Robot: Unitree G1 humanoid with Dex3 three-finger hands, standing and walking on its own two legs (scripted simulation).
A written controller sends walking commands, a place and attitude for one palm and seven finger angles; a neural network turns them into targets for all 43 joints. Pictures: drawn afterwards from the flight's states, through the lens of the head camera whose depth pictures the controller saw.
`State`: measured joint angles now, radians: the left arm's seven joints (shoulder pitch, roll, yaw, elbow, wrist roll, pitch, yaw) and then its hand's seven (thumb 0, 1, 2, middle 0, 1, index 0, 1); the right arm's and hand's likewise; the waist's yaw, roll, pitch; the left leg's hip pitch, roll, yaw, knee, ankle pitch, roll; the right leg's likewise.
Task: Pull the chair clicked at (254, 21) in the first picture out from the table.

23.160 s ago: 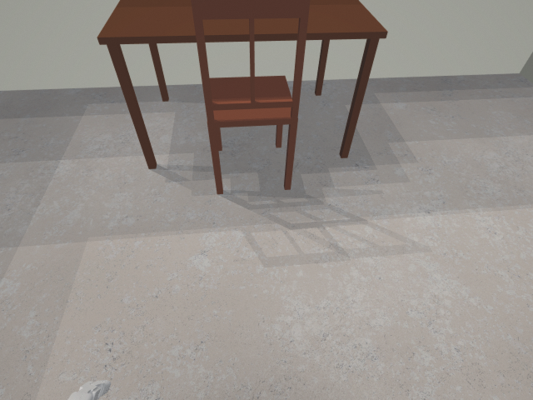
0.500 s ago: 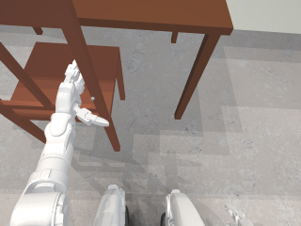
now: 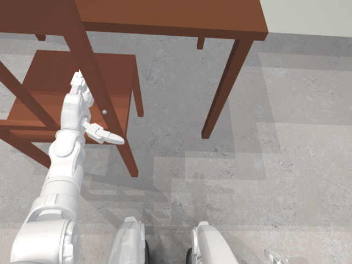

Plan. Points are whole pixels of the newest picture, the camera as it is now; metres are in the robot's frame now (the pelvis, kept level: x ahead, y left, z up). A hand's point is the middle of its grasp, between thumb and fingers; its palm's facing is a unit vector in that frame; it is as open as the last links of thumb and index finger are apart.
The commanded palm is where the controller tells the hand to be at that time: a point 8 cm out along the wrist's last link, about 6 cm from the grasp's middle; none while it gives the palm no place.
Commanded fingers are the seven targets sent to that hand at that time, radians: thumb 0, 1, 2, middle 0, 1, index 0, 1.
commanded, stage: push the fingers through the gap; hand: left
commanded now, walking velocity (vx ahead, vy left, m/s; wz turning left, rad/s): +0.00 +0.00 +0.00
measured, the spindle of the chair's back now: (17, 89) +0.50 +0.34 +0.04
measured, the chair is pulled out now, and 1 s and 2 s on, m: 0.00 0.00 0.07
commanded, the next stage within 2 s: hook a spindle and tug to test in 0.04 s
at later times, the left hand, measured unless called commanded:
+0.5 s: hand (107, 110) +0.45 +0.14 +0.03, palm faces -0.07 -1.00 -0.04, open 15.4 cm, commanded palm +0.43 +0.19 +0.03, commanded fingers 0.00 -0.28 0.40 -0.39 -1.12 -0.39 -1.12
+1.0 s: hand (107, 107) +0.46 +0.15 +0.03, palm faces -0.07 -1.00 -0.04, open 5.8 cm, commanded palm +0.43 +0.19 +0.03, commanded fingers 0.00 0.90 0.90 -0.50 -1.45 -0.50 -1.45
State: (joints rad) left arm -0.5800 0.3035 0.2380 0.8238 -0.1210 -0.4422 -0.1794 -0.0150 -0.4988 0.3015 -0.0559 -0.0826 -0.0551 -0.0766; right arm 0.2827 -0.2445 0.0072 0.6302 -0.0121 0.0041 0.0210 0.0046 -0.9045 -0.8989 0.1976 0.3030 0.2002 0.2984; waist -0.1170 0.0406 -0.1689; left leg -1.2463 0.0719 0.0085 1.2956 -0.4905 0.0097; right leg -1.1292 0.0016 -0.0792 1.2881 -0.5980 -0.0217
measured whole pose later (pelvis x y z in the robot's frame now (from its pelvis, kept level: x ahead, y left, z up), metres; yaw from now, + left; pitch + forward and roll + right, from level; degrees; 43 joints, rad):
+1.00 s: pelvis +0.00 +0.01 +0.00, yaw -1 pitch +26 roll -3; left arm -0.61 0.30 0.25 0.84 -0.11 -0.43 -0.16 0.00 0.59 0.77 -0.45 -1.40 -0.47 -1.42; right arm 0.28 -0.24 0.01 0.61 -0.02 0.02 0.03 0.00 -0.90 -0.90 0.20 0.30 0.20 0.30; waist -0.13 0.04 -0.18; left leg -1.26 0.07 0.02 1.30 -0.50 0.02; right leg -1.14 0.00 -0.07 1.29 -0.60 -0.01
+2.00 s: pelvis +0.02 +0.01 +0.09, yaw +0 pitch +12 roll -1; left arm -0.38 0.17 0.08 0.82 -0.11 -0.20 0.07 0.07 0.66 0.77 -0.27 -1.05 -0.45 -1.45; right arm 0.29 -0.21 0.05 0.58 0.06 0.14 -0.09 0.00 -0.90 -0.90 0.20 0.30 0.20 0.30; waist -0.07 0.00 -0.07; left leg -0.70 0.05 0.05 0.84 -0.35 0.02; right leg -0.60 0.00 -0.04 0.82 -0.43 0.00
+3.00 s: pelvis -0.09 +0.01 +0.10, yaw -4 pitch -1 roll +1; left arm -0.43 0.14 -0.05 1.03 -0.05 -0.25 0.07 0.07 0.55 0.79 -0.34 -1.17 -0.49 -1.44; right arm 0.19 -0.20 0.03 0.74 0.04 -0.02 -0.13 0.01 -0.90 -0.90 0.20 0.30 0.20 0.30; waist -0.04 0.02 0.16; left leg -0.51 0.02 0.05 0.83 -0.36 -0.02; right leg -0.45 -0.01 -0.02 0.64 -0.17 -0.02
